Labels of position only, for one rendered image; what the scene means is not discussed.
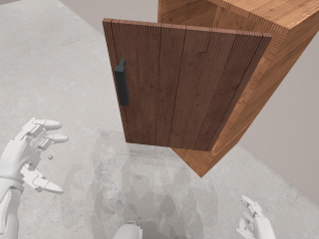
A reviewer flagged cupboard door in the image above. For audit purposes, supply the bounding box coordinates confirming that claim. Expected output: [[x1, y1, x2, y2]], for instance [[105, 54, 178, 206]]
[[102, 18, 272, 152]]

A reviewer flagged left robot forearm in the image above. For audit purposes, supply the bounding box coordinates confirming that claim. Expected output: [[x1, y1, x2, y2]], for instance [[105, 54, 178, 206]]
[[0, 176, 25, 239]]

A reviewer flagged robot right hand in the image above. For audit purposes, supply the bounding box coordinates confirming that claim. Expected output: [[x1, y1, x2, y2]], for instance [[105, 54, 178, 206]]
[[236, 195, 276, 239]]

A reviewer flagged left robot thigh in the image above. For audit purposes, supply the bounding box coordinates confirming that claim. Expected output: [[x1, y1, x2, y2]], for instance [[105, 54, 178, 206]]
[[113, 224, 143, 239]]

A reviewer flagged handle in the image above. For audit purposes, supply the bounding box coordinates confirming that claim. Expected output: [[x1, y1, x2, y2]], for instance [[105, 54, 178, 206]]
[[114, 58, 130, 106]]

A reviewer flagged robot left hand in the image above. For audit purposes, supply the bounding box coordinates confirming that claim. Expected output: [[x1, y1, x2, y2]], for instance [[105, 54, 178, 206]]
[[0, 118, 69, 194]]

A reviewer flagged robot left shin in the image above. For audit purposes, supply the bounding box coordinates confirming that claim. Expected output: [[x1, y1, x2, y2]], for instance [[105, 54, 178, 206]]
[[127, 221, 137, 225]]

